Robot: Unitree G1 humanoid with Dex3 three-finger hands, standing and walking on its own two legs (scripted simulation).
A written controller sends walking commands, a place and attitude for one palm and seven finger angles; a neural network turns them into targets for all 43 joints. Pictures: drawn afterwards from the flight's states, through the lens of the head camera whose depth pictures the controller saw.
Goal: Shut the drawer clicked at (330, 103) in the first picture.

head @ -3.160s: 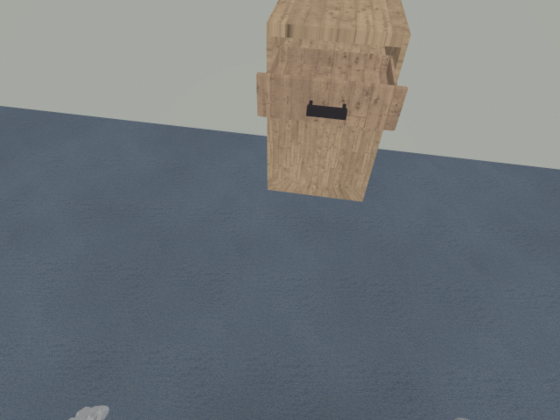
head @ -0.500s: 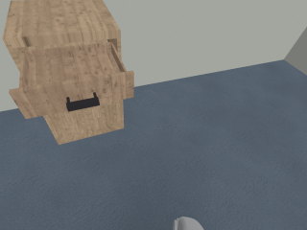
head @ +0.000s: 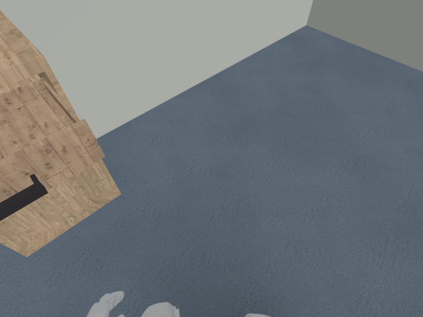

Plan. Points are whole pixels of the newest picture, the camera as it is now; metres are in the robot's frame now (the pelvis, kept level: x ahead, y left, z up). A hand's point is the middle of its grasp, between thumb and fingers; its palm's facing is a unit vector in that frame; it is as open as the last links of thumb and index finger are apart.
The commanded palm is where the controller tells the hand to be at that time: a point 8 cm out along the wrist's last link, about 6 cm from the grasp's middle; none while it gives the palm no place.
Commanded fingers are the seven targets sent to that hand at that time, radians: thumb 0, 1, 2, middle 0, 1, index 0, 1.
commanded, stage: walk to a spot facing it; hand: left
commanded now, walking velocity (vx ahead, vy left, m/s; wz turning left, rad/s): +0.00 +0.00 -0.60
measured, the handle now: (14, 196) +0.38 +0.48 -0.06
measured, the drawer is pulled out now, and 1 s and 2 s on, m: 0.30 0.30 0.30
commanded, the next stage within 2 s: turn to face it in 1.60 s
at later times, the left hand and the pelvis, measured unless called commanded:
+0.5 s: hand out of the picture +0.10 +0.26 -0.16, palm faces -0.21 -0.96 -0.19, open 7.4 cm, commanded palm none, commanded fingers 0.00 0.90 0.90 -0.20 -0.30 -0.20 -0.30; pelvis -0.01 +0.06 +0.02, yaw -18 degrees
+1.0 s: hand (155, 311) +0.15 +0.13 -0.13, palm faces -0.53 -0.81 -0.26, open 7.4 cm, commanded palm none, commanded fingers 0.00 0.90 0.90 -0.20 -0.30 -0.20 -0.30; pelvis -0.03 +0.01 +0.02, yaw -35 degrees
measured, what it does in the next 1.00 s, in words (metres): steps on the spot, turning right: left foot, then right foot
